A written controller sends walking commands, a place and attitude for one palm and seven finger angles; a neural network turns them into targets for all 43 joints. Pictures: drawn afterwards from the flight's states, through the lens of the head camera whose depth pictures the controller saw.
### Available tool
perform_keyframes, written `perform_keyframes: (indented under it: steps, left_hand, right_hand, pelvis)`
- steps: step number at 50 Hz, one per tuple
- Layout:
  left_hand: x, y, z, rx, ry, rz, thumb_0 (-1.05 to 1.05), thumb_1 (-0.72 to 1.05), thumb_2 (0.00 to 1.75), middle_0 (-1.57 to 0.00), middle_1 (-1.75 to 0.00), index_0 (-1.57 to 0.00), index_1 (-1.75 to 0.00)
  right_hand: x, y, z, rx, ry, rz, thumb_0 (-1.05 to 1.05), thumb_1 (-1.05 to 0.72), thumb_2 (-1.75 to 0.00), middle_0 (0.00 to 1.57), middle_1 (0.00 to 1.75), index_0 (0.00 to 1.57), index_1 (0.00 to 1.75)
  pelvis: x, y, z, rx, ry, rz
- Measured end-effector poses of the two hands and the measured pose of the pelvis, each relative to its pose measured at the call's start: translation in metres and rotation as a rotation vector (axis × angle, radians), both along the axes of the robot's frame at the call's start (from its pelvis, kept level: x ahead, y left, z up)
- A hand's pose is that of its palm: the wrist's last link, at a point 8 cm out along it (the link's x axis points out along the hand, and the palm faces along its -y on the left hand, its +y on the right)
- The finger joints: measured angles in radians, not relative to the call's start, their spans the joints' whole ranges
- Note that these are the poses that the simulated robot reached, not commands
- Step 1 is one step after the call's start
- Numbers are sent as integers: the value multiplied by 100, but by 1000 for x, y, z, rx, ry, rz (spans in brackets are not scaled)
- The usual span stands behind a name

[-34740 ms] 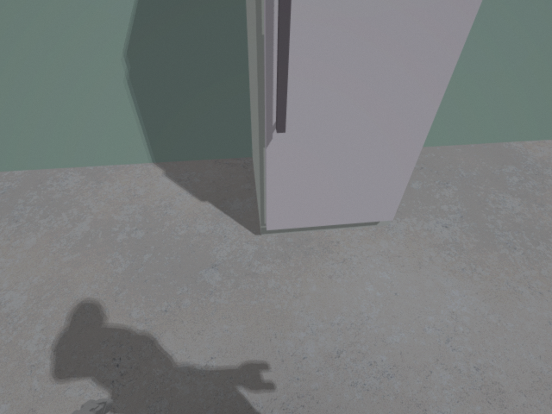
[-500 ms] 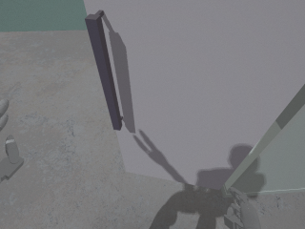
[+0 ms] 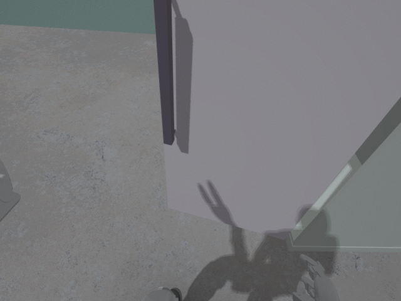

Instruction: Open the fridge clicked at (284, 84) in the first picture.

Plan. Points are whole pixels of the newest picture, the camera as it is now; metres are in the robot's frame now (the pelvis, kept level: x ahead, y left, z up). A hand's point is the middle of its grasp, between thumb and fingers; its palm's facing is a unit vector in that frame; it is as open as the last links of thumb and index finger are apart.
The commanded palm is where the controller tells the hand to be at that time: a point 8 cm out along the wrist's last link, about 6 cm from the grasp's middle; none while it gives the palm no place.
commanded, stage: step back with the hand held close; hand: left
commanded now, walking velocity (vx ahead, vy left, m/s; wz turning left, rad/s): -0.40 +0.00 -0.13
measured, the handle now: (169, 81) +0.62 +0.13 +0.11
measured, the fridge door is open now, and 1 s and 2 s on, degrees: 75 75 75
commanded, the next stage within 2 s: stop stepping back and stand still in 0.16 s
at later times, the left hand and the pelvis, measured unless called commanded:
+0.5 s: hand out of the picture +0.06 +0.24 +0.19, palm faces +0.31 -0.83 -0.46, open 7.4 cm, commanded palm +0.01 +0.30 +0.20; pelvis -0.16 +0.01 +0.01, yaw -5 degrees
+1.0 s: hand out of the picture -0.02 +0.24 +0.20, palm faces +0.39 -0.80 -0.46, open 7.4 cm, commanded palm -0.08 +0.29 +0.20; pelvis -0.24 +0.00 +0.01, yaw -4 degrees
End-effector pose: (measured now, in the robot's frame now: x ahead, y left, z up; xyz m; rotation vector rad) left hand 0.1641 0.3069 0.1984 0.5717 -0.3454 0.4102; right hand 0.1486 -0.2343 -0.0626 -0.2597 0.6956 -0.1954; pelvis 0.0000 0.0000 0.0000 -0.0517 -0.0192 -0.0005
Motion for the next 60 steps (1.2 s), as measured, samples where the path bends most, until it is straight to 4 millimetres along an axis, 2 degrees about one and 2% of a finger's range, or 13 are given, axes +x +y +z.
perform_keyframes:
  steps: [6, 11, 15, 20, 24, 28, 33, 36, 39, 43, 48, 53, 60]
  left_hand:
    - [-37, -4, 0, -68, 53, 17, 1, 89, 90, -21, -30, -21, -30]
    - [-41, 1, 2, -77, 25, -44, 1, 88, 90, -21, -30, -21, -30]
    - [-49, 7, -4, -53, 42, -88, 1, 89, 90, -21, -30, -21, -30]
    - [-91, -5, -8, -57, 139, -122, 1, 89, 90, -21, -30, -21, -30]
    - [-132, -20, 3, -28, 106, -142, 2, 89, 90, -21, -30, -21, -30]
    - [-161, -16, 16, -39, 48, -114, 1, 88, 90, -21, -30, -21, -30]
    - [-176, 7, 11, -80, 10, -31, 1, 88, 90, -21, -30, -21, -30]
    - [-179, 13, -2, -112, -4, -27, 1, 89, 90, -21, -30, -21, -30]
    - [-181, 9, -10, -109, 20, -50, 1, 89, 90, -20, -30, -20, -30]
    - [-195, -8, -5, -73, 51, -93, 1, 89, 90, -21, -30, -20, -30]
    - [-220, -25, 10, 22, 18, -104, 1, 89, 90, -21, -30, -21, -30]
    - [-236, -18, 18, -9, -7, -54, 1, 88, 90, -21, -30, -21, -30]
    - [-238, -5, -2, -102, 42, -19, 1, 89, 90, -21, -30, -21, -30]
  right_hand:
    - [-14, 13, 4, 23, 49, 49, 2, -91, -90, 20, 30, 20, 30]
    - [-23, 24, 19, -14, -4, 58, 2, -90, -90, 20, 30, 20, 30]
    - [-41, 31, 21, 17, -61, 21, 1, -90, -90, 20, 30, 20, 30]
    - [-93, 32, 29, 55, -104, 8, 1, -90, -90, 20, 30, 20, 30]
    - [-141, 21, 19, 53, -59, -4, 1, -90, -90, 21, 30, 20, 30]
    - [-193, 5, 10, 19, 63, -40, 1, -90, -90, 21, 30, 20, 30]
    - [-245, -12, 7, -26, 115, -125, 2, -90, -90, 20, 30, 20, 30]
    - [-265, -17, 1, -63, 91, -153, 2, -90, -90, 20, 30, 20, 30]
    - [-279, -13, -1, -38, 75, -175, 2, -91, -90, 20, 30, 20, 30]
    - [-288, -3, -2, 24, 53, -158, 2, -91, -90, 20, 30, 20, 30]
    - [-280, -1, -16, 63, 62, -80, 2, -90, -90, 20, 30, 20, 30]
    - [-270, -5, -10, 63, 66, -48, 2, -90, -90, 20, 30, 20, 30]
    - [-259, -10, 9, 0, -2, -45, 2, -91, -90, 20, 30, 20, 30]
  pelvis:
    - [-28, 5, 14, 46, 10, -44]
    - [-52, 18, 15, 46, 22, -46]
    - [-87, 23, 10, 61, 12, -63]
    - [-123, 20, 13, 42, -1, -98]
    - [-150, 13, 11, 46, -5, -89]
    - [-171, 12, 19, 62, -14, -87]
    - [-185, 18, 21, 68, -4, -88]
    - [-197, 26, 11, 49, -13, -74]
    - [-211, 24, 9, 72, -51, -85]
    - [-218, 15, 13, 63, -60, -79]
    - [-230, 2, 5, 72, -54, -68]
    - [-239, 1, 13, 79, -55, -63]
    - [-241, 10, 16, 73, -39, -54]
